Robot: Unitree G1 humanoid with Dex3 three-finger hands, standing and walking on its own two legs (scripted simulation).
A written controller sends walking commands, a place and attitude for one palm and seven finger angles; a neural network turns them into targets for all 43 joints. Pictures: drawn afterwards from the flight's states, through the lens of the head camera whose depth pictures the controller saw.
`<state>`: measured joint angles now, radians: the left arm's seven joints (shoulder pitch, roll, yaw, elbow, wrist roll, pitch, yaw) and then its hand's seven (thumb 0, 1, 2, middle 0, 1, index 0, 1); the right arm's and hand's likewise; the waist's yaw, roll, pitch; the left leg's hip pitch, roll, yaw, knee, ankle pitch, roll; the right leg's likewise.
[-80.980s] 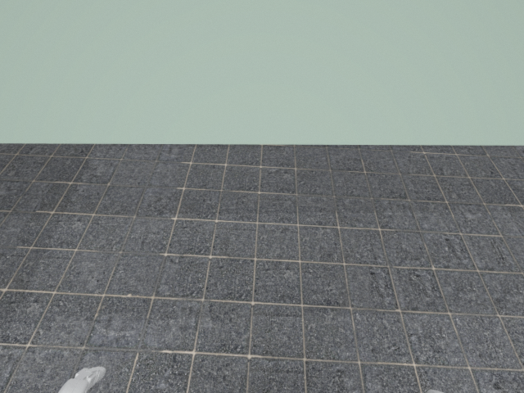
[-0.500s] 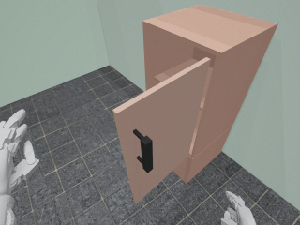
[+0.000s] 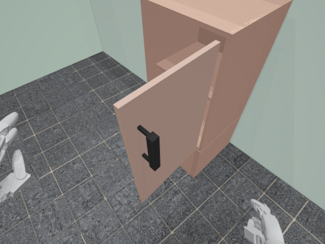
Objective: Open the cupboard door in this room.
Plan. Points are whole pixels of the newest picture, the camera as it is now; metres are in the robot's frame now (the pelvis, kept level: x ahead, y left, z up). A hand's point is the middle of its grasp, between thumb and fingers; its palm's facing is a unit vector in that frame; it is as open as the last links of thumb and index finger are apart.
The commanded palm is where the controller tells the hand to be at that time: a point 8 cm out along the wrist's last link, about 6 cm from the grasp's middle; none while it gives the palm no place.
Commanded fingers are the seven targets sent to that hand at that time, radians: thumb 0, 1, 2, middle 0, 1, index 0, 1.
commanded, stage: step back with the hand held close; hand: left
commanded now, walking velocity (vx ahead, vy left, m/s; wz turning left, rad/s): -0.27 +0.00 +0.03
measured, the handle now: (148, 148) +0.36 +0.07 +0.01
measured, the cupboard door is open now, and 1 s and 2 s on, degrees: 93 93 93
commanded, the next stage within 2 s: stop stepping back and stand still in 0.74 s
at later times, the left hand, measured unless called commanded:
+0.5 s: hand out of the picture +0.07 +0.30 +0.16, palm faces +0.48 -0.74 -0.46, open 7.4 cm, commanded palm +0.02 +0.34 +0.18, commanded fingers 0.00 0.90 0.90 -0.20 -0.30 -0.20 -0.30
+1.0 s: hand out of the picture -0.02 +0.27 +0.16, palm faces +0.33 -0.79 -0.51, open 7.4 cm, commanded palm -0.09 +0.32 +0.18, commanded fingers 0.00 0.90 0.90 -0.20 -0.30 -0.20 -0.30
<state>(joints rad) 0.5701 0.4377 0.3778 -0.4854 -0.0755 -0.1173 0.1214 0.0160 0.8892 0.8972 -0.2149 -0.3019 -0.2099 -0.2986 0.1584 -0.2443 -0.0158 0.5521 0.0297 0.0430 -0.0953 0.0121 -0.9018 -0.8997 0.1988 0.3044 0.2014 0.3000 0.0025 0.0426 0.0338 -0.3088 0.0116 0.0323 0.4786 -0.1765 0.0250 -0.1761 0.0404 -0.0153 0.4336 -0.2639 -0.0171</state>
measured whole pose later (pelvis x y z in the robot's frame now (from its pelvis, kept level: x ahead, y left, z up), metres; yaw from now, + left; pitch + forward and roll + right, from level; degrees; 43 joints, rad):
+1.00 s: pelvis -0.23 +0.02 -0.02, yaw -1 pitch +5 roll -2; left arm 0.60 0.52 0.48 -0.63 -0.10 -0.21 0.14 0.01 0.89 0.90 -0.21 -0.30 -0.21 -0.30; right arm 0.13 -0.17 0.02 0.59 -0.02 -0.10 -0.04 0.01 -0.90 -0.90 0.20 0.31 0.21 0.30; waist 0.00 -0.02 0.00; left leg -0.62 0.02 0.07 0.43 0.00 0.00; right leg -0.03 0.07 -0.05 0.40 -0.45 -0.07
